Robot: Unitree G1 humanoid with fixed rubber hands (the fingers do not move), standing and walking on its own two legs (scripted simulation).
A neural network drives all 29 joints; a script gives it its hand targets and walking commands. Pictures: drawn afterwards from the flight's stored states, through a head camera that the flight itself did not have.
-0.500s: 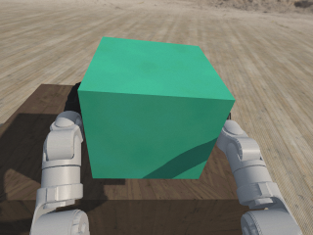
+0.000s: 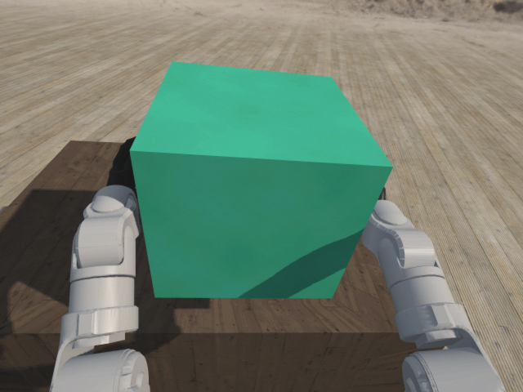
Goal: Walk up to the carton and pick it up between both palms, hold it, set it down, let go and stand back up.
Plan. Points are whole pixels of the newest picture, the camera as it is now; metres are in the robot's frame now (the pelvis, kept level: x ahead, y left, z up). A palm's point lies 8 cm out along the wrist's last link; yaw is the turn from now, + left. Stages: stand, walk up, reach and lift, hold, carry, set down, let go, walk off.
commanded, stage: hold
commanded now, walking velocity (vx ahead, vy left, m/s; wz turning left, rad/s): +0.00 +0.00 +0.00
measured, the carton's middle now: (250, 178) +0.41 +0.02 +0.19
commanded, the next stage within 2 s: set down in 0.28 s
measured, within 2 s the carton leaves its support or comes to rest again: neither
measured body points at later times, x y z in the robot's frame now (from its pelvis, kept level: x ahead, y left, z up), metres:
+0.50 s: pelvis +0.00 +0.00 +0.00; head -0.06 +0.03 +0.45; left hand +0.37 +0.21 +0.20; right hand +0.38 -0.16 +0.18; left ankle +0.04 +0.14 -0.75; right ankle -0.01 -0.13 -0.75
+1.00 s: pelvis +0.02 +0.00 +0.00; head +0.00 +0.04 +0.45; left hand +0.40 +0.22 +0.14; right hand +0.39 -0.15 +0.12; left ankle +0.04 +0.14 -0.75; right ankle -0.01 -0.13 -0.75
